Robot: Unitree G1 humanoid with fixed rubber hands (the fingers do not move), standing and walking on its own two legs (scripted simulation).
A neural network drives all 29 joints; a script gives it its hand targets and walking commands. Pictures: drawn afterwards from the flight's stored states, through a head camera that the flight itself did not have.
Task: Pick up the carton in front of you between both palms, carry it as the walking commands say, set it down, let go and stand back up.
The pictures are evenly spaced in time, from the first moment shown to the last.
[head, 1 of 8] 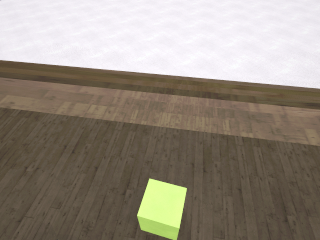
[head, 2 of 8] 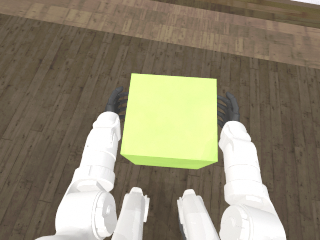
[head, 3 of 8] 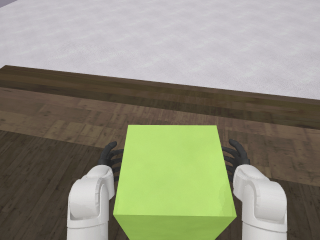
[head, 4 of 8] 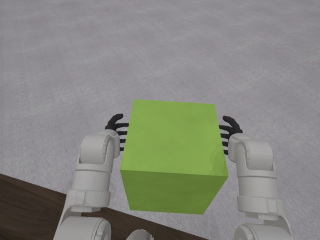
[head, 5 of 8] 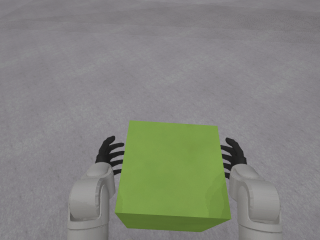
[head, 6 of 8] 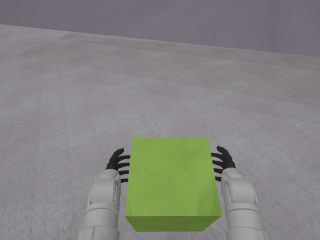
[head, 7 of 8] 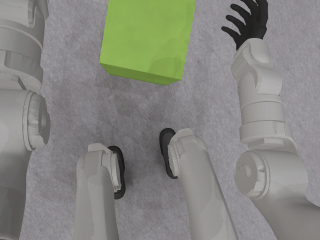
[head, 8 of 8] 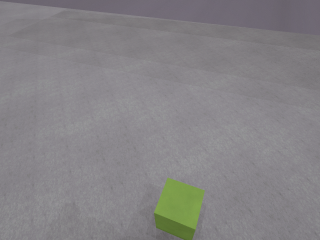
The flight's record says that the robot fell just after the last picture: no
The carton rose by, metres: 0.68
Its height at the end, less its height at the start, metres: -1.02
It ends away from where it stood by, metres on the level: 6.42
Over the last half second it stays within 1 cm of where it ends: yes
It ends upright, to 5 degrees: yes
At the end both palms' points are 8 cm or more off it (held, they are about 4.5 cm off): yes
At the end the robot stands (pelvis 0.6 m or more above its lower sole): yes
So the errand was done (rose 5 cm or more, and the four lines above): yes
